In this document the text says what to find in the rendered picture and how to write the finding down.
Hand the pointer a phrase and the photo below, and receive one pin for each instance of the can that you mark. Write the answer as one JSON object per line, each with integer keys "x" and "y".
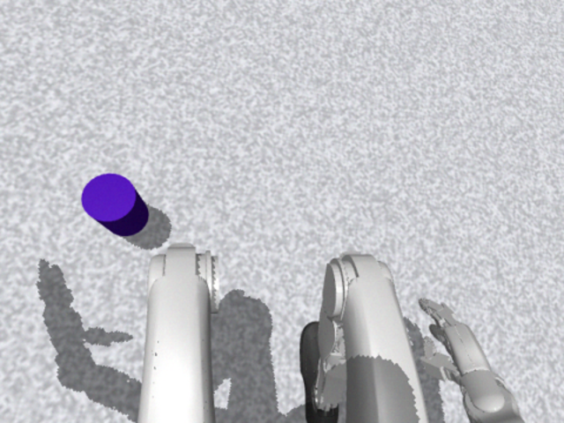
{"x": 112, "y": 200}

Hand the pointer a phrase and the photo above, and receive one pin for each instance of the right robot arm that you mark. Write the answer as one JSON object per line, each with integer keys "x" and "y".
{"x": 487, "y": 398}

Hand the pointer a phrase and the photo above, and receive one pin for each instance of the right robot hand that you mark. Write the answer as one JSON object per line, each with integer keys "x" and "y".
{"x": 459, "y": 342}

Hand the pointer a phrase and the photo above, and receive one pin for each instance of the right robot foot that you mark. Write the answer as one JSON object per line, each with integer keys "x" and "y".
{"x": 309, "y": 360}

